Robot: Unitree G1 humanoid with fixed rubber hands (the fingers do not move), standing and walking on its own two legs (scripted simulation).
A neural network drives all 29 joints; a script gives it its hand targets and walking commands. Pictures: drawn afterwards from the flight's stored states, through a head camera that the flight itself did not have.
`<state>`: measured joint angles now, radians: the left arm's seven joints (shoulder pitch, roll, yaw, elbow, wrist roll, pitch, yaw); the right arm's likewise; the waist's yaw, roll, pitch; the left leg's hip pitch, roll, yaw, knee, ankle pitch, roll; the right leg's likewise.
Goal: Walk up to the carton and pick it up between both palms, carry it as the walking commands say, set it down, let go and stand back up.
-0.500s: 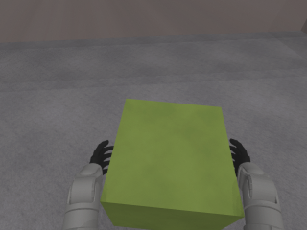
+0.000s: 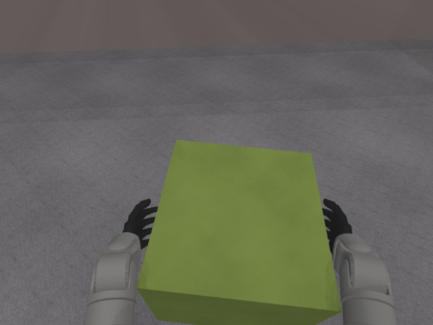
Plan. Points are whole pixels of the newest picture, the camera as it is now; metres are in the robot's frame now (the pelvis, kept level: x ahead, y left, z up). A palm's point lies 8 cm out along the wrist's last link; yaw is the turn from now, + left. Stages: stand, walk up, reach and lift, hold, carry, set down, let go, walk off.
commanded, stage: reach and lift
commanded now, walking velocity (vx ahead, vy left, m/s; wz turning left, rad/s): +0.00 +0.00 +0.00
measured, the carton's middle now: (234, 237) +0.30 +0.01 -0.03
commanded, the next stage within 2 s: hold in 0.26 s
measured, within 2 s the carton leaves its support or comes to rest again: neither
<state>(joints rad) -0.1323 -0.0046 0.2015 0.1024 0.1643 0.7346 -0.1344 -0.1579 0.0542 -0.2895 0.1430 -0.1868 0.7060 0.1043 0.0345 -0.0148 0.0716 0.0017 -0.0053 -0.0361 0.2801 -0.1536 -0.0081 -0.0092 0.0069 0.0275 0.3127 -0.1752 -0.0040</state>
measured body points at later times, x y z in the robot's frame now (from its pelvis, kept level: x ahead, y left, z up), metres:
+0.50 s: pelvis +0.00 +0.01 +0.00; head -0.02 +0.01 +0.45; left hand +0.27 +0.20 +0.02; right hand +0.28 -0.19 +0.03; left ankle +0.01 +0.13 -0.75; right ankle +0.01 -0.12 -0.75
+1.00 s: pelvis -0.01 +0.00 +0.00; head -0.03 +0.01 +0.45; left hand +0.26 +0.20 +0.02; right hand +0.28 -0.19 +0.02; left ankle +0.01 +0.13 -0.75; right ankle +0.01 -0.12 -0.75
